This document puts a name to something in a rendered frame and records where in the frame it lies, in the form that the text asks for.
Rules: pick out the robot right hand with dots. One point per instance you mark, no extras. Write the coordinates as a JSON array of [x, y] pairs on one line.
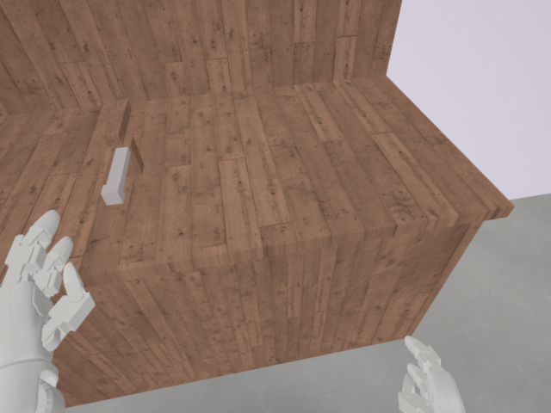
[[439, 392]]

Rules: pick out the robot left hand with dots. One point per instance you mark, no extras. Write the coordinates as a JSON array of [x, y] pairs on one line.
[[32, 278]]

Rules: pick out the left robot forearm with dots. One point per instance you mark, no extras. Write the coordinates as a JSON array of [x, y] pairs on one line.
[[29, 386]]

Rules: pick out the counter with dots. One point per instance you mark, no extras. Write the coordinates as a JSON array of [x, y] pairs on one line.
[[284, 199]]

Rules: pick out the tap lever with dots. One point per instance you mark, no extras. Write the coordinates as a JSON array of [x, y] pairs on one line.
[[112, 192]]

